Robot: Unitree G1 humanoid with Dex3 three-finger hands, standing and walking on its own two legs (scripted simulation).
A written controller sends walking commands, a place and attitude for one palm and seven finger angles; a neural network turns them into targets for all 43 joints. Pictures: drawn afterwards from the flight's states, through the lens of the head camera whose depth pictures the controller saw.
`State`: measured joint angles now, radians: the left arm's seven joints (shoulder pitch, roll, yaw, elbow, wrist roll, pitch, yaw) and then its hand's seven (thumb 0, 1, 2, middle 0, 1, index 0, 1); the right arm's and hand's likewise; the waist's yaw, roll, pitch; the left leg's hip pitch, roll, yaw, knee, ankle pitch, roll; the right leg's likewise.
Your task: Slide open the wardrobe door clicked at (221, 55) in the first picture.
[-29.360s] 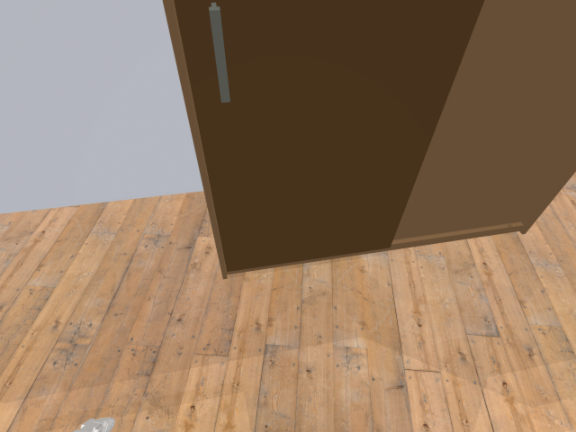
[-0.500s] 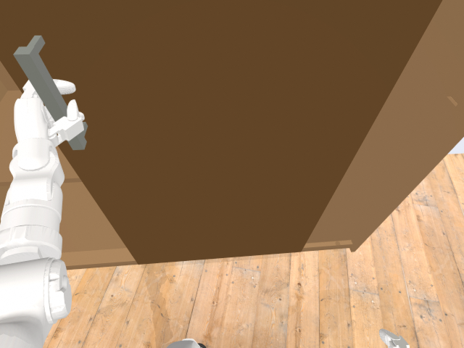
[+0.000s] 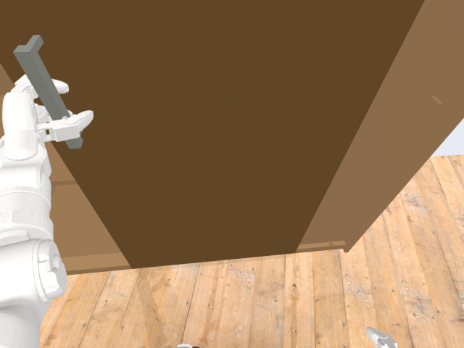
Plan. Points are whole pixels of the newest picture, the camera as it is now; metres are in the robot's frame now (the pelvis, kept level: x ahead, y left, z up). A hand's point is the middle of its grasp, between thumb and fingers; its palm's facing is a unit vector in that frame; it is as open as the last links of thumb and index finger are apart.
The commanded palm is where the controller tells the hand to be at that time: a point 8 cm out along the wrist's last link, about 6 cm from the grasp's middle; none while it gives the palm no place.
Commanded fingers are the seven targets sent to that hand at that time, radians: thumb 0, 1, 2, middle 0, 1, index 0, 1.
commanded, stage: loosen the grip on the handle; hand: left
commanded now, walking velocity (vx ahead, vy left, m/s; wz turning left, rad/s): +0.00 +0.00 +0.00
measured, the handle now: (57, 96) +0.49 +0.31 +0.17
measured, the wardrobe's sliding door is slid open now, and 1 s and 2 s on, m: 0.43 0.43 0.43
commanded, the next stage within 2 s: slip the hand off the handle in 0.34 s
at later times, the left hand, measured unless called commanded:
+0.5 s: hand (68, 123) +0.46 +0.29 +0.14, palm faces +0.37 -0.91 -0.19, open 13.8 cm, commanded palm +0.42 +0.34 +0.15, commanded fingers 0.00 -0.55 0.20 -0.25 -1.15 -0.25 -1.15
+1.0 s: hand (23, 126) +0.44 +0.36 +0.14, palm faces +0.41 -0.89 -0.20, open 14.6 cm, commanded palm +0.41 +0.39 +0.15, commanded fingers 0.00 -0.55 0.20 -0.25 -1.15 -0.25 -1.15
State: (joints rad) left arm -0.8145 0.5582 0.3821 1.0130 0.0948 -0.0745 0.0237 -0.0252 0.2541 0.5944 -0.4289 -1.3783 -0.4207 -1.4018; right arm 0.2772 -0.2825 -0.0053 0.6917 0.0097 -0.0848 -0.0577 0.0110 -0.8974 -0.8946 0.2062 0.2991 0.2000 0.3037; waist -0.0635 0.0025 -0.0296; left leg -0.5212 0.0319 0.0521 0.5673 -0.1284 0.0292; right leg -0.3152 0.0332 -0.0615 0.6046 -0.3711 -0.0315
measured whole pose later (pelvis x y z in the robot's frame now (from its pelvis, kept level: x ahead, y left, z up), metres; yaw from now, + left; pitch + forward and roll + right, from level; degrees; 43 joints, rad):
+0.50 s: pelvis +0.00 +0.02 +0.00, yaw -1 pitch +6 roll -2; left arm -0.73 0.53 0.39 0.91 0.03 -0.08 0.03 -0.01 -0.54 0.20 -0.33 -1.21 -0.39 -1.24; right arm 0.36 -0.25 0.02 0.72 0.02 -0.07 -0.09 0.01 -0.90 -0.89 0.21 0.30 0.20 0.30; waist -0.08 0.01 -0.04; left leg -0.56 0.03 0.07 0.62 -0.17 0.05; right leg -0.34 0.03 -0.04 0.62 -0.38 -0.01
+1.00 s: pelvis +0.01 +0.01 -0.01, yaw +1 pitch +8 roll -3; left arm -0.79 0.70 0.43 1.03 0.00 -0.11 -0.11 -0.01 -0.55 0.20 -0.26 -1.15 -0.27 -1.16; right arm 0.37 -0.29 0.02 0.71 0.04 -0.04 -0.11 0.01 -0.90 -0.89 0.21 0.30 0.20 0.30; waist -0.06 0.00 -0.04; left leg -0.62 0.03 0.02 0.66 -0.18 0.04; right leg -0.37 0.03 -0.08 0.63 -0.40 -0.02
